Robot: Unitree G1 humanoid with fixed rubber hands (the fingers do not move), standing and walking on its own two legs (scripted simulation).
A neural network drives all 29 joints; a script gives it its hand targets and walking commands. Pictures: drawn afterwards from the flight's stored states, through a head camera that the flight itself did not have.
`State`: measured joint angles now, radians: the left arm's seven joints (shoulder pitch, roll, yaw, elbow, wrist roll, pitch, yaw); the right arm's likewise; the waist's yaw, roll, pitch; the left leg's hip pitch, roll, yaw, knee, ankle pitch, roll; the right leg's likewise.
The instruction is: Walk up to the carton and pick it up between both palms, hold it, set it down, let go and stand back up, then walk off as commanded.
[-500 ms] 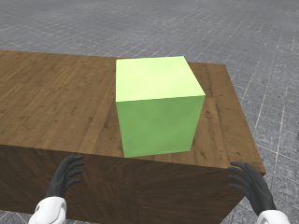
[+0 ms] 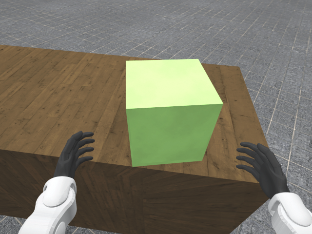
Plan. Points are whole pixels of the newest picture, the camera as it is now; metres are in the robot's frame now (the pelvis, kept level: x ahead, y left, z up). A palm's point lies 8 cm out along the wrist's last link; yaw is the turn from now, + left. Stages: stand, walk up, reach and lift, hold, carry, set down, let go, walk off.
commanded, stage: reach and lift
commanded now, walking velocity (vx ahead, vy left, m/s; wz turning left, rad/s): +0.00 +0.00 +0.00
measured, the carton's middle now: (165, 112) +0.43 +0.01 +0.10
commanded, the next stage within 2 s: none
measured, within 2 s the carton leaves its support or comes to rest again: neither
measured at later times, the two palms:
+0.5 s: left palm (69, 135) +0.27 +0.20 +0.17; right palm (267, 141) +0.31 -0.22 +0.15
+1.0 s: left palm (71, 104) +0.34 +0.22 +0.20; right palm (258, 107) +0.38 -0.21 +0.19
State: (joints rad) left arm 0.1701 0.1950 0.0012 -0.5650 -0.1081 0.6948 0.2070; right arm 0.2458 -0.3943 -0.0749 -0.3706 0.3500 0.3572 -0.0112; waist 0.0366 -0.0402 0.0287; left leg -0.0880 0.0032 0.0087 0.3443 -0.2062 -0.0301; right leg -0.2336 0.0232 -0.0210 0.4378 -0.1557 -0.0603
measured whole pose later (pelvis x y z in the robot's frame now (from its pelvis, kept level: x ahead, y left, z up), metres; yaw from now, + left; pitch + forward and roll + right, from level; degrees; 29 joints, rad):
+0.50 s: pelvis +0.00 +0.00 +0.00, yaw +0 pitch -3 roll +2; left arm -0.17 0.19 0.09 -0.50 -0.11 0.91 0.18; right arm -0.19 -0.45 -0.07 -0.07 0.45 0.46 -0.03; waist 0.03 -0.04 0.03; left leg -0.09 0.00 0.01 0.34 -0.20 -0.03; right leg -0.23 0.02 -0.02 0.44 -0.15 -0.06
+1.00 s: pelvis +0.00 +0.00 +0.00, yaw +0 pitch -3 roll +2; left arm -0.54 0.23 0.13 -0.07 -0.11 0.91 0.19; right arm -0.59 -0.46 -0.02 0.33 0.45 0.48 0.00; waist 0.04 -0.04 0.01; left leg -0.09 0.00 0.01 0.34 -0.21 -0.03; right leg -0.24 0.02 -0.02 0.44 -0.16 -0.06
